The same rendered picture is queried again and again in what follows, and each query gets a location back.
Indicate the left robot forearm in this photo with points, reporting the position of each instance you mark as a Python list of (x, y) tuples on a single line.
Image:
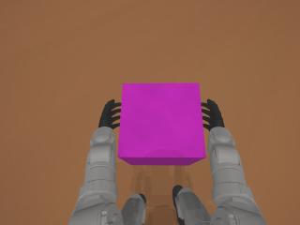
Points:
[(100, 170)]

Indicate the robot right thigh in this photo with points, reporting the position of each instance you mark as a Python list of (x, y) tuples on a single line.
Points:
[(191, 209)]

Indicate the robot right hand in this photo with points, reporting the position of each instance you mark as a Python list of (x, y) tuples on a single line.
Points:
[(215, 119)]

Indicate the robot left hand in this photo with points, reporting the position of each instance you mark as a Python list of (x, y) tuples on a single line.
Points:
[(106, 118)]

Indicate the robot right upper arm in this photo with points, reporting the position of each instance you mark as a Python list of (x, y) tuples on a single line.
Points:
[(230, 215)]

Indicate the carton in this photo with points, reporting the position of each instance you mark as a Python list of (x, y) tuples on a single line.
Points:
[(161, 124)]

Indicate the robot left upper arm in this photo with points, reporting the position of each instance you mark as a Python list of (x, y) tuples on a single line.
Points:
[(104, 213)]

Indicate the robot right shin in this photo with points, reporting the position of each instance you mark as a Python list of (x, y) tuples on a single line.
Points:
[(184, 189)]

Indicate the right robot forearm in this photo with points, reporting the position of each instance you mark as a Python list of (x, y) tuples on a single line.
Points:
[(229, 182)]

